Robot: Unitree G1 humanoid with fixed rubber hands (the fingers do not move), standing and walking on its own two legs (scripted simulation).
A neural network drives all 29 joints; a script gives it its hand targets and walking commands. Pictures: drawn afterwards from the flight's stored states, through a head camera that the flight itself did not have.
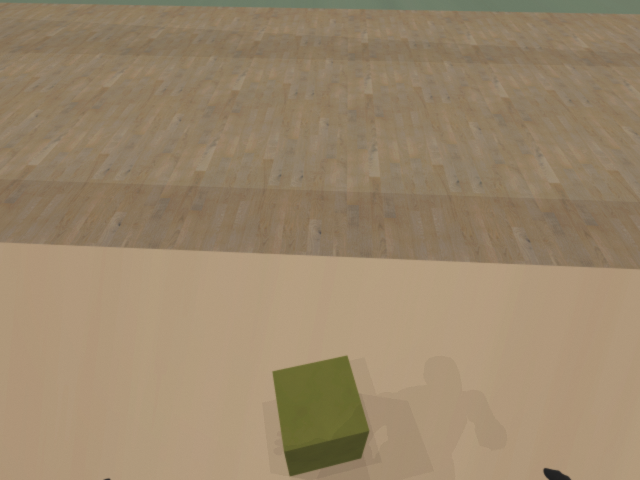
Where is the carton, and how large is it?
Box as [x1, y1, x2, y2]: [272, 356, 368, 475]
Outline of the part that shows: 347,356 272,371 284,453 290,475 356,459 361,456 368,433 368,428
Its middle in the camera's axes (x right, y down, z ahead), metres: +0.00 +0.51 +1.08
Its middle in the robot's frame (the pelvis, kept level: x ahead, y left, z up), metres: +0.43 +0.01 -0.66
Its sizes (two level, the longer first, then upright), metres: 0.210 0.200 0.250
